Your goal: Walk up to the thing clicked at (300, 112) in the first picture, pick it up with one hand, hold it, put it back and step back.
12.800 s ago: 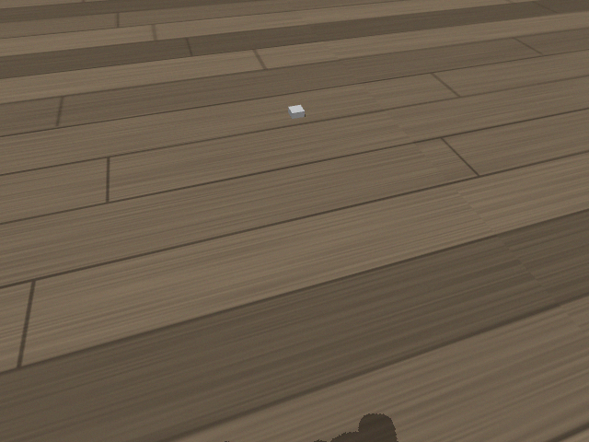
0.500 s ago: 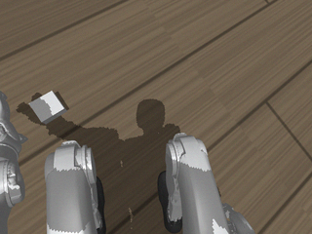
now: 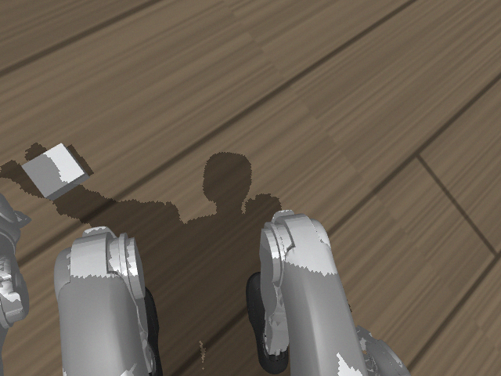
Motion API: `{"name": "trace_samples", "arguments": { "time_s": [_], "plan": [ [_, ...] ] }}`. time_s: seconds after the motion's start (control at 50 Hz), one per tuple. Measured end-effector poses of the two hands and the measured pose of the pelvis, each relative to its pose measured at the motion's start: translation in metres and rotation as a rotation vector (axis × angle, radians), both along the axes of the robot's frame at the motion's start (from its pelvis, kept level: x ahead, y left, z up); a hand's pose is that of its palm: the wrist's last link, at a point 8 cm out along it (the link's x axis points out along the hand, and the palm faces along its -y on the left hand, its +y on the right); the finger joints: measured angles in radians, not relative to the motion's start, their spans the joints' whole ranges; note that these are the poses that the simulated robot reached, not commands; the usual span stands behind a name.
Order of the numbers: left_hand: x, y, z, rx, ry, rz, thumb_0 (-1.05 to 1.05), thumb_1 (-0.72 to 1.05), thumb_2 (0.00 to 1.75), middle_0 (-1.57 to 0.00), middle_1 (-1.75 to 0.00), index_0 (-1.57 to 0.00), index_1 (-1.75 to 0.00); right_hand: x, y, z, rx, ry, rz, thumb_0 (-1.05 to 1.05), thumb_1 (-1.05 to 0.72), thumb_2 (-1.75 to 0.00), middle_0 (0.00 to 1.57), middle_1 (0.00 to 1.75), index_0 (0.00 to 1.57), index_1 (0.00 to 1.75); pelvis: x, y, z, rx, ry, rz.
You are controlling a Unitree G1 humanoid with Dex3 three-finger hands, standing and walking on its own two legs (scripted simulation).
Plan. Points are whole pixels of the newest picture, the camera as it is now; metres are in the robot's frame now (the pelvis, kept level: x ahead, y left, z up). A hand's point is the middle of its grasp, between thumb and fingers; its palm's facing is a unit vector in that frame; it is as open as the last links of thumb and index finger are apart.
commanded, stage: rise first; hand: left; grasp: from above
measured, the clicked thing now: (57, 172) +0.45 +0.32 -0.30
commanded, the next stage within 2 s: approach in 1.50 s
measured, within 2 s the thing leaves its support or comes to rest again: neither
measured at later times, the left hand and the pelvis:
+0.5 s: hand (3, 185) +0.40 +0.36 -0.19, palm faces -0.29 -0.31 -0.91, open 13.2 cm; pelvis +0.00 +0.00 +0.00, yaw -1 degrees
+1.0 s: hand (2, 177) +0.41 +0.36 -0.19, palm faces -0.29 -0.30 -0.91, open 13.4 cm; pelvis +0.00 +0.00 -0.01, yaw -2 degrees
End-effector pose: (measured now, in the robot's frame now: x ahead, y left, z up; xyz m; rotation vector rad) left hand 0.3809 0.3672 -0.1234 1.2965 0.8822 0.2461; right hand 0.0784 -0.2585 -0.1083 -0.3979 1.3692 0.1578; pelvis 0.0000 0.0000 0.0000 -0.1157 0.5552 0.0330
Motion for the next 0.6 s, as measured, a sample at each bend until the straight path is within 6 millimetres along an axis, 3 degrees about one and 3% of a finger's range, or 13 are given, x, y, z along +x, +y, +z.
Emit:
{"name": "trace_samples", "arguments": {
  "time_s": [0.6],
  "plan": [
    [0.022,-0.007,-0.007,-0.006,-0.017,0.011,0.00,-0.40,0.85,-0.28,-0.86,-0.27,-0.88,-0.020,0.004,0.005,0.022,0.025,0.007,0.00,-0.93,-0.91,0.19,0.30,0.20,0.30,-0.001,0.002,-0.005,-0.019,-0.012,-0.010]
  ]
}}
